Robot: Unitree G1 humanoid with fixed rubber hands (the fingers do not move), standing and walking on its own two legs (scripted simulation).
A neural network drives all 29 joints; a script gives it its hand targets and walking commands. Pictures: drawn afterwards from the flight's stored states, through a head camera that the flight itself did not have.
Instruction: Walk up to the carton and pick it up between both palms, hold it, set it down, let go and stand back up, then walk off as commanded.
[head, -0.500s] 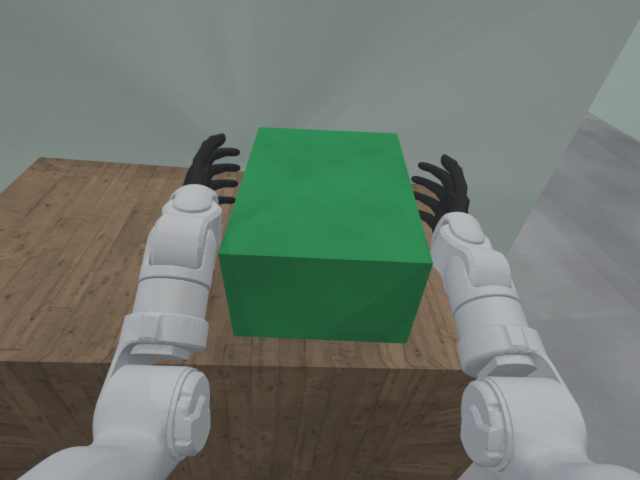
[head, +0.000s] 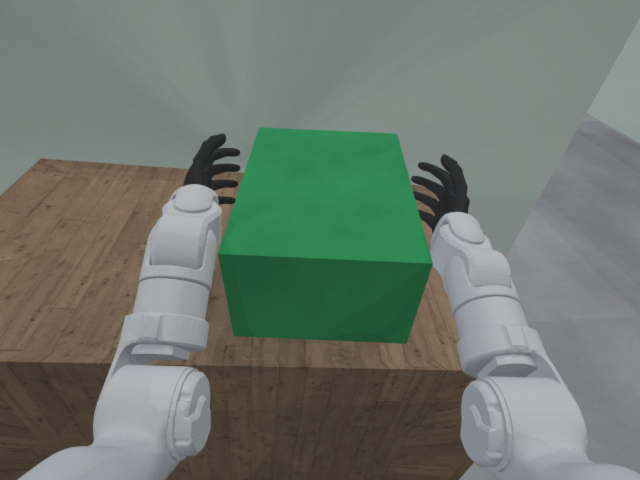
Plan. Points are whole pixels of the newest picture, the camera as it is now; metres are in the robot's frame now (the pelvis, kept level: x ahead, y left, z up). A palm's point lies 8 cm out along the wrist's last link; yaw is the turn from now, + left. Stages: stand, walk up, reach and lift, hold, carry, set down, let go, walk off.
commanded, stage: hold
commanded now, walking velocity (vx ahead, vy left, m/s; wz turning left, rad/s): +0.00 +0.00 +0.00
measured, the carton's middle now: (324, 223) +0.43 +0.02 +0.14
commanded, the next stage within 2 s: set down in 0.28 s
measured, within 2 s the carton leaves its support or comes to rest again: neither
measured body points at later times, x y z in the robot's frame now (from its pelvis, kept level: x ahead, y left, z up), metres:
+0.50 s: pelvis +0.00 +0.00 +0.00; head -0.07 +0.04 +0.44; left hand +0.38 +0.18 +0.22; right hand +0.39 -0.13 +0.22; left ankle +0.07 +0.10 -0.74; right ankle +0.01 -0.14 -0.74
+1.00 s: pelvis +0.02 +0.00 +0.00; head +0.00 +0.03 +0.45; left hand +0.44 +0.17 +0.17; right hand +0.44 -0.15 +0.20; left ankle +0.07 +0.10 -0.74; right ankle +0.01 -0.14 -0.74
